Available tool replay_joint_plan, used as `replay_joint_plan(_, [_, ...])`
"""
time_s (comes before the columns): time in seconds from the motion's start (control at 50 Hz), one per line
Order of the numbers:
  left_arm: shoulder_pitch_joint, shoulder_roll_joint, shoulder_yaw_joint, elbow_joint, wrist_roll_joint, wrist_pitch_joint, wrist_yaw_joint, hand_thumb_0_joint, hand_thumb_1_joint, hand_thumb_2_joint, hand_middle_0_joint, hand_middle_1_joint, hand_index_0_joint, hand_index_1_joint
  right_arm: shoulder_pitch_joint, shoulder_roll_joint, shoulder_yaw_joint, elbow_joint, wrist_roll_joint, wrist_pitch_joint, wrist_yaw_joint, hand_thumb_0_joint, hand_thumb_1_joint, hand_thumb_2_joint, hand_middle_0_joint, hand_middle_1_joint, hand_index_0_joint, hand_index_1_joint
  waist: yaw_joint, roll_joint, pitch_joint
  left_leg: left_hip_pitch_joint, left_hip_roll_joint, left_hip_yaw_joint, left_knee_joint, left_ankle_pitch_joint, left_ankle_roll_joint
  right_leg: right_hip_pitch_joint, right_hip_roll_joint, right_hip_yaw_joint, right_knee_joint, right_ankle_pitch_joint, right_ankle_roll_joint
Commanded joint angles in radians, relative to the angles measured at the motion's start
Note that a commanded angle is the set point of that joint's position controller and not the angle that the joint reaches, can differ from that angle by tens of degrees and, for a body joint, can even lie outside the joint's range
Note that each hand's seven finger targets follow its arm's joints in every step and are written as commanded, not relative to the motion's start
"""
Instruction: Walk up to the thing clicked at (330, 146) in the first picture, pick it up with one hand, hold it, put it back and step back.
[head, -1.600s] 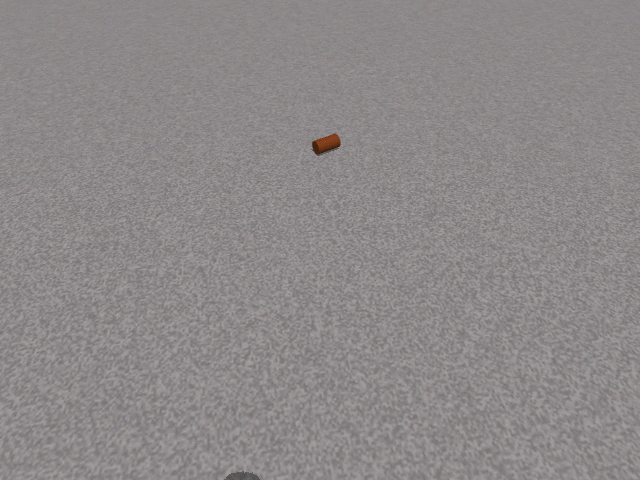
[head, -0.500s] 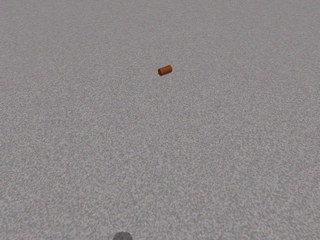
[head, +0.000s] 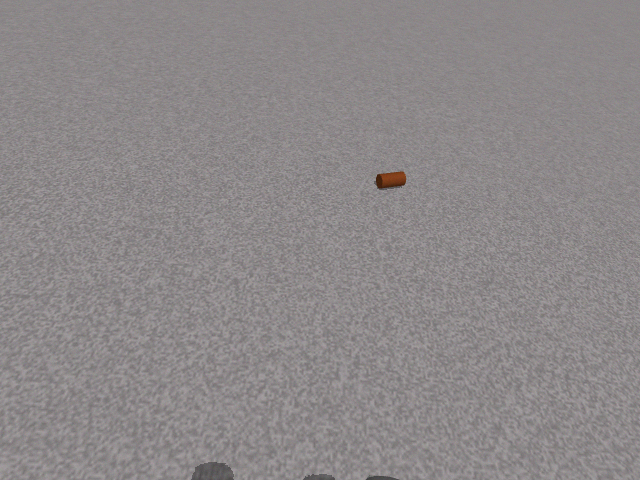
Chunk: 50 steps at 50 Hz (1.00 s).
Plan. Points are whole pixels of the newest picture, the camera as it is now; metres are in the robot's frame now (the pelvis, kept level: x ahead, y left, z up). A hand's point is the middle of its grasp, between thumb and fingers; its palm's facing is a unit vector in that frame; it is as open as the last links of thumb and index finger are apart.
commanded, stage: walk up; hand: left
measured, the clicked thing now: (390, 179) +1.66 -0.44 -0.73
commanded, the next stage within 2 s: none
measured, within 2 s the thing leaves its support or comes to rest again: neither
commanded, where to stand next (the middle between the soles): +1.34 -0.76 m, yaw +18 degrees
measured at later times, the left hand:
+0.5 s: hand (219, 364) +0.33 +0.16 -0.12, palm faces +0.13 -0.94 -0.32, open 7.4 cm
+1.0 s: hand (274, 253) +0.59 +0.09 -0.15, palm faces +0.11 -0.95 -0.29, open 7.4 cm
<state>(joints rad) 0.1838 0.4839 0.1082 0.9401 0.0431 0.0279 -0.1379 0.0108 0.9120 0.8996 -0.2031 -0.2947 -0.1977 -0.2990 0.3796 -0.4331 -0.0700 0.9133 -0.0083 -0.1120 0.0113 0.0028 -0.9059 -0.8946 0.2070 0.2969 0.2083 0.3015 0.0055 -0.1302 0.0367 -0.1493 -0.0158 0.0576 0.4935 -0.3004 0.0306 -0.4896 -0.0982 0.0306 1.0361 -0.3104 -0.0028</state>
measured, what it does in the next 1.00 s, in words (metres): walks ahead: right foot, then left foot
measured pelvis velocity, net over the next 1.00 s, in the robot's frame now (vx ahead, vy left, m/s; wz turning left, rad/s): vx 0.52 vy -0.20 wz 0.18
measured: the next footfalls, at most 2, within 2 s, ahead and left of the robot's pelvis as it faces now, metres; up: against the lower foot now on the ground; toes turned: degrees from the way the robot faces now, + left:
right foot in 0.26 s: +0.34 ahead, -0.21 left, +0.00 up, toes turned +1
left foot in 0.68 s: +0.50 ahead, -0.01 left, +0.00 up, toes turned +16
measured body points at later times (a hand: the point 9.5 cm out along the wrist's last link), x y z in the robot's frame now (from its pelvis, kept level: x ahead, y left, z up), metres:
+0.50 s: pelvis +0.27 -0.12 +0.00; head +0.29 -0.12 +0.45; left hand +0.32 +0.21 -0.10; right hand +0.39 -0.44 -0.10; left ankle +0.31 +0.01 -0.68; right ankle +0.30 -0.21 -0.73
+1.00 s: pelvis +0.52 -0.20 -0.02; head +0.54 -0.17 +0.43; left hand +0.58 +0.14 -0.13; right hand +0.61 -0.54 -0.09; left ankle +0.46 -0.03 -0.73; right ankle +0.67 -0.37 -0.71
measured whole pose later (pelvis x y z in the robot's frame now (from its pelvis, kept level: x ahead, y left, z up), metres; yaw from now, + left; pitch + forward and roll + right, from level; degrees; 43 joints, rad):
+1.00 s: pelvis +0.52 -0.20 -0.02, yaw +10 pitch -2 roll +1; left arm 0.18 0.46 0.11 0.78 0.03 0.04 -0.14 0.01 0.91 0.90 -0.21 -0.29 -0.20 -0.30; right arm 0.38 -0.46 -0.03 0.84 -0.01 -0.13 -0.02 0.00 -0.90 -0.89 0.21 0.30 0.21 0.30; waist -0.01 -0.10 0.09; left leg -0.23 0.12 0.06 0.64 -0.37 -0.06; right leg -0.56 -0.15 0.06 0.82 -0.28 -0.01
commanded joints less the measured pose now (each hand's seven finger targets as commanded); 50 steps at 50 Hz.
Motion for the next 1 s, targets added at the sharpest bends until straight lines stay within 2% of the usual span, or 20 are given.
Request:
replay_joint_plan(0.0, [-0.136, 0.169, 0.031, -0.138, -0.005, -0.028, -0.010, 0.000, 0.900, 0.900, -0.200, -0.300, -0.200, -0.300, 0.002, -0.305, -0.078, -0.068, 0.003, -0.042, -0.021, 0.000, -0.900, -0.900, 0.200, 0.300, 0.200, 0.300, -0.017, 0.234, 0.088, -0.015, 0.252, -0.275, -0.324, -0.131, 0.165, -0.168, -0.058, 0.019, -0.118, 0.111, 0.033])
replay_joint_plan(0.14, [-0.257, 0.113, 0.028, -0.201, -0.017, -0.040, -0.014, 0.000, 0.900, 0.900, -0.200, -0.300, -0.200, -0.300, 0.048, -0.308, -0.074, -0.081, 0.002, -0.037, -0.028, 0.000, -0.900, -0.900, 0.200, 0.300, 0.200, 0.300, -0.043, 0.261, 0.035, 0.043, 0.217, -0.141, -0.186, 0.433, 0.116, 0.006, -0.015, -0.057, -0.398, 0.207, -0.004])
replay_joint_plan(0.2, [-0.117, 0.133, 0.060, -0.178, -0.018, -0.037, -0.002, 0.000, 0.900, 0.900, -0.200, -0.300, -0.200, -0.300, 0.009, -0.321, -0.077, -0.104, -0.007, -0.021, -0.046, 0.000, -0.900, -0.900, 0.200, 0.300, 0.200, 0.300, 0.054, 0.251, -0.080, 0.027, 0.229, -0.121, 0.064, 0.683, 0.097, 0.251, 0.044, -0.091, -0.426, 0.080, -0.043])
replay_joint_plan(0.22, [0.050, 0.163, 0.084, -0.136, -0.018, -0.043, 0.010, 0.000, 0.900, 0.900, -0.200, -0.300, -0.200, -0.300, -0.008, -0.296, -0.065, -0.113, -0.002, -0.016, -0.049, 0.000, -0.900, -0.900, 0.200, 0.300, 0.200, 0.300, 0.149, 0.166, -0.144, -0.080, 0.200, -0.087, 0.298, 0.675, 0.069, 0.466, 0.060, -0.078, -0.481, 0.105, -0.071])
replay_joint_plan(0.24, [0.227, 0.236, 0.118, -0.102, -0.003, -0.053, 0.027, 0.000, 0.900, 0.900, -0.200, -0.300, -0.200, -0.300, 0.020, -0.223, -0.037, -0.119, 0.002, -0.014, -0.048, 0.000, -0.900, -0.900, 0.200, 0.300, 0.200, 0.300, 0.227, -0.033, -0.206, -0.284, 0.118, -0.048, 0.655, 0.430, 0.033, 0.660, -0.017, 0.063, -0.545, -0.072, -0.104])
replay_joint_plan(0.26, [0.216, 0.329, 0.124, -0.104, -0.014, -0.060, 0.038, 0.000, 0.900, 0.900, -0.200, -0.300, -0.200, -0.300, 0.064, -0.145, -0.011, -0.158, 0.019, -0.019, -0.049, 0.000, -0.900, -0.900, 0.200, 0.300, 0.200, 0.300, 0.164, -0.305, -0.222, -0.582, -0.055, -0.002, 0.823, -0.191, 0.028, 0.749, -0.295, 0.525, -0.787, -0.274, -0.151])
replay_joint_plan(0.28, [0.085, 0.314, 0.114, -0.144, -0.026, -0.058, 0.044, 0.000, 0.900, 0.900, -0.200, -0.300, -0.200, -0.300, 0.026, -0.221, -0.031, -0.133, 0.003, -0.012, -0.060, 0.000, -0.900, -0.900, 0.200, 0.300, 0.200, 0.300, 0.140, -0.162, -0.187, -0.573, 0.039, -0.090, 0.912, -0.190, 0.042, 0.624, -0.330, 0.609, -0.836, -0.453, -0.228])
replay_joint_plan(0.32, [-0.012, 0.229, 0.084, -0.174, -0.032, -0.061, 0.049, 0.000, 0.900, 0.900, -0.200, -0.300, -0.200, -0.300, 0.000, -0.252, -0.043, -0.084, 0.018, -0.015, -0.040, 0.000, -0.900, -0.900, 0.200, 0.300, 0.200, 0.300, 0.070, 0.005, -0.063, -0.486, 0.101, -0.106, 0.827, -0.057, 0.051, 0.392, -0.234, 0.337, -0.800, -0.325, -0.225])
replay_joint_plan(0.38, [-0.027, 0.164, 0.060, -0.181, -0.021, -0.075, 0.047, 0.000, 0.900, 0.900, -0.200, -0.300, -0.200, -0.300, 0.062, -0.226, -0.049, -0.045, 0.004, -0.003, -0.017, 0.000, -0.900, -0.900, 0.200, 0.300, 0.200, 0.300, 0.026, -0.027, 0.035, -0.393, 0.127, -0.068, 0.628, -0.011, 0.020, 0.200, -0.138, 0.128, -0.814, -0.216, -0.194])
replay_joint_plan(0.46, [-0.025, 0.162, 0.057, -0.230, -0.007, -0.077, 0.034, 0.000, 0.900, 0.900, -0.200, -0.300, -0.200, -0.300, -0.005, -0.210, -0.049, -0.077, 0.001, 0.000, -0.001, 0.000, -0.900, -0.900, 0.200, 0.300, 0.200, 0.300, 0.038, -0.056, 0.051, -0.412, 0.121, -0.009, 0.365, -0.017, -0.020, 0.211, -0.138, 0.068, -0.858, -0.190, -0.246])
replay_joint_plan(0.56, [0.020, 0.164, 0.050, -0.247, -0.003, -0.061, 0.025, 0.000, 0.900, 0.900, -0.200, -0.300, -0.200, -0.300, -0.046, -0.189, -0.045, -0.103, 0.008, -0.010, -0.009, 0.000, -0.900, -0.900, 0.200, 0.300, 0.200, 0.300, 0.054, 0.034, 0.032, -0.239, 0.093, 0.035, 0.192, 0.147, -0.005, 0.217, -0.114, 0.000, -0.797, -0.106, -0.195])
replay_joint_plan(0.58, [0.009, 0.168, 0.048, -0.253, -0.003, -0.057, 0.025, 0.000, 0.900, 0.900, -0.200, -0.300, -0.200, -0.300, -0.021, -0.189, -0.048, -0.097, 0.009, -0.013, -0.014, 0.000, -0.900, -0.900, 0.200, 0.300, 0.200, 0.300, 0.034, 0.056, 0.035, -0.194, 0.085, 0.041, 0.159, 0.150, 0.001, 0.211, -0.115, -0.013, -0.747, -0.054, -0.193])
replay_joint_plan(0.62, [0.040, 0.136, 0.028, -0.266, -0.011, -0.053, 0.032, 0.000, 0.900, 0.900, -0.200, -0.300, -0.200, -0.300, 0.104, -0.219, -0.059, -0.069, 0.008, -0.026, -0.036, 0.000, -0.900, -0.900, 0.200, 0.300, 0.200, 0.300, -0.040, 0.181, -0.039, 0.071, 0.030, 0.059, 0.056, 0.150, 0.033, 0.150, -0.050, -0.105, -0.439, 0.324, -0.147])
replay_joint_plan(0.64, [0.094, 0.091, 0.013, -0.269, -0.014, -0.055, 0.039, 0.000, 0.900, 0.900, -0.200, -0.300, -0.200, -0.300, 0.201, -0.265, -0.075, -0.059, -0.011, -0.031, -0.050, 0.000, -0.900, -0.900, 0.200, 0.300, 0.200, 0.300, -0.084, 0.267, -0.120, 0.220, 0.127, -0.099, -0.002, 0.074, 0.080, 0.074, -0.010, -0.119, -0.195, 0.330, -0.109])
replay_joint_plan(0.66, [0.126, 0.052, 0.007, -0.288, -0.014, -0.056, 0.045, 0.000, 0.900, 0.900, -0.200, -0.300, -0.200, -0.300, 0.253, -0.366, -0.103, -0.075, -0.022, -0.031, -0.067, 0.000, -0.900, -0.900, 0.200, 0.300, 0.200, 0.300, -0.087, 0.446, -0.189, 0.396, 0.420, -0.547, -0.044, 0.046, 0.174, -0.178, 0.101, -0.125, 0.066, -0.126, -0.044])
replay_joint_plan(0.68, [0.119, 0.172, 0.036, -0.279, -0.011, -0.041, 0.054, 0.000, 0.900, 0.900, -0.200, -0.300, -0.200, -0.300, 0.219, -0.399, -0.110, -0.110, 0.011, -0.027, -0.073, 0.000, -0.900, -0.900, 0.200, 0.300, 0.200, 0.300, -0.096, 0.276, -0.214, 0.394, 0.548, -0.880, -0.147, -0.039, 0.308, -0.286, 0.122, 0.031, 0.203, -0.270, -0.011])
replay_joint_plan(0.72, [0.036, 0.209, 0.041, -0.266, -0.008, -0.044, 0.062, 0.000, 0.900, 0.900, -0.200, -0.300, -0.200, -0.300, 0.134, -0.338, -0.087, -0.125, 0.034, -0.026, -0.082, 0.000, -0.900, -0.900, 0.200, 0.300, 0.200, 0.300, -0.068, 0.105, -0.105, 0.230, 0.474, -0.608, -0.140, 0.154, 0.244, -0.262, 0.033, 0.117, 0.270, -0.142, -0.004])
replay_joint_plan(0.78, [0.105, 0.179, 0.045, -0.224, -0.017, -0.029, 0.044, 0.000, 0.900, 0.900, -0.200, -0.300, -0.200, -0.300, 0.037, -0.299, -0.059, -0.128, 0.024, -0.037, -0.075, 0.000, -0.900, -0.900, 0.200, 0.300, 0.200, 0.300, 0.006, 0.181, -0.021, -0.029, 0.356, -0.268, -0.099, 0.335, 0.196, -0.135, -0.030, 0.087, 0.172, -0.088, -0.002])
replay_joint_plan(0.92, [-0.031, 0.127, 0.050, -0.251, -0.015, -0.012, 0.001, 0.000, 0.900, 0.900, -0.200, -0.300, -0.200, -0.300, 0.017, -0.365, -0.076, -0.129, 0.001, -0.050, -0.060, 0.000, -0.900, -0.900, 0.200, 0.300, 0.200, 0.300, -0.014, 0.309, -0.023, -0.139, 0.299, -0.109, -0.088, 0.301, 0.161, -0.003, -0.048, -0.011, -0.218, 0.067, -0.004])
replay_joint_plan(0.98, [0.018, 0.135, 0.066, -0.217, -0.019, -0.012, -0.003, 0.000, 0.900, 0.900, -0.200, -0.300, -0.200, -0.300, -0.061, -0.372, -0.075, -0.129, -0.005, -0.033, -0.061, 0.000, -0.900, -0.900, 0.200, 0.300, 0.200, 0.300, 0.037, 0.323, -0.067, -0.221, 0.284, -0.067, -0.026, 0.219, 0.128, 0.198, 0.001, -0.089, -0.306, 0.095, -0.016])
